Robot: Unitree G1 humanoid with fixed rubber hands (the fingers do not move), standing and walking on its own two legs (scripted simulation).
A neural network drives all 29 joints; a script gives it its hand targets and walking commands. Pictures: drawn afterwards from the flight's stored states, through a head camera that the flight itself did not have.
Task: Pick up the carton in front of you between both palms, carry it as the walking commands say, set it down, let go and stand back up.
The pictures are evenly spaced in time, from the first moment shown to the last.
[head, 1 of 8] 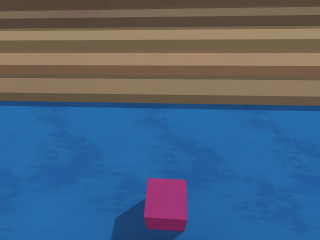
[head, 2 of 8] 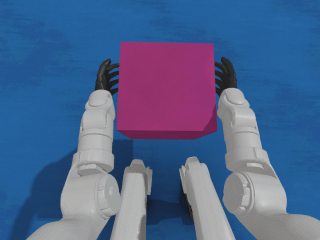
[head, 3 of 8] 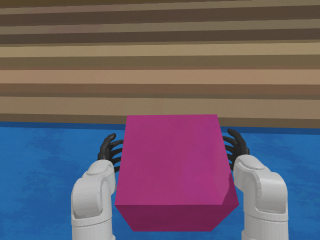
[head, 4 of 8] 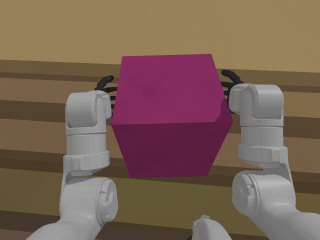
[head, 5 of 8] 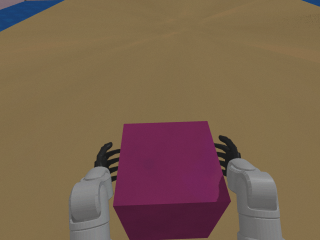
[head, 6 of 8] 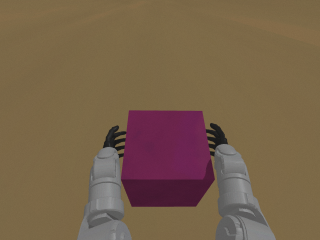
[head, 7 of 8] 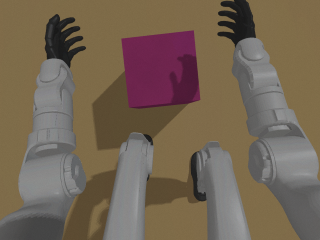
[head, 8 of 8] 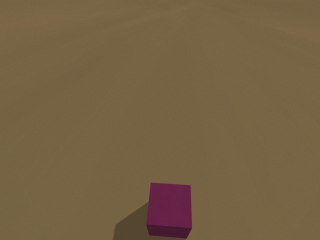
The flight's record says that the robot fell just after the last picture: no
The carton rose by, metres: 1.74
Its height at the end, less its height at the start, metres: +0.98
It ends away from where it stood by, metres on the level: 5.13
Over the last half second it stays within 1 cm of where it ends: yes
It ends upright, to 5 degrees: yes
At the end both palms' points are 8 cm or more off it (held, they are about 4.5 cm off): yes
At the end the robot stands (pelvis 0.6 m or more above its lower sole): yes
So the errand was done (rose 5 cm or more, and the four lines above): yes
